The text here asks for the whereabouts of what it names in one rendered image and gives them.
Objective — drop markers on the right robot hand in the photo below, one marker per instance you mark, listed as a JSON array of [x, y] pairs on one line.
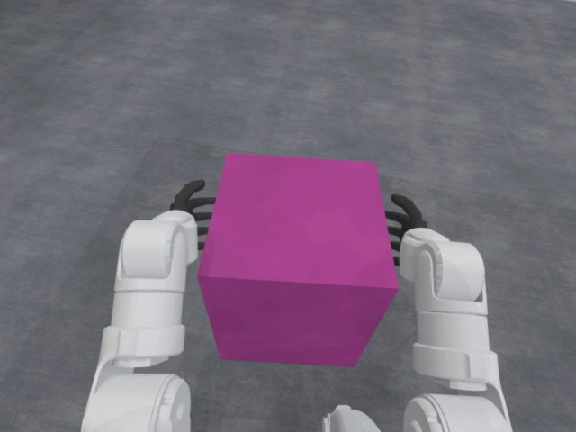
[[414, 220]]

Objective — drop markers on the right robot upper arm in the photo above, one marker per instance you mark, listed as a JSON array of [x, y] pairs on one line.
[[452, 413]]

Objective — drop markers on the robot right forearm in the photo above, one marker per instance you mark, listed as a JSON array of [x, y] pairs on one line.
[[453, 346]]

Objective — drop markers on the carton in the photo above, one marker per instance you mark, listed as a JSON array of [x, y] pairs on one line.
[[297, 266]]

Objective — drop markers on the left robot upper arm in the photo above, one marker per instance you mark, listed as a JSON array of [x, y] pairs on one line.
[[140, 402]]

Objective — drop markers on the robot left forearm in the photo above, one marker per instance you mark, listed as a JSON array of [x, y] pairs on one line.
[[146, 324]]

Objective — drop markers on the right robot thigh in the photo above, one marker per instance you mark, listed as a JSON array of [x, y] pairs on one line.
[[348, 420]]

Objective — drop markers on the left robot hand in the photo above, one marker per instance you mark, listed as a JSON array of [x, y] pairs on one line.
[[183, 203]]

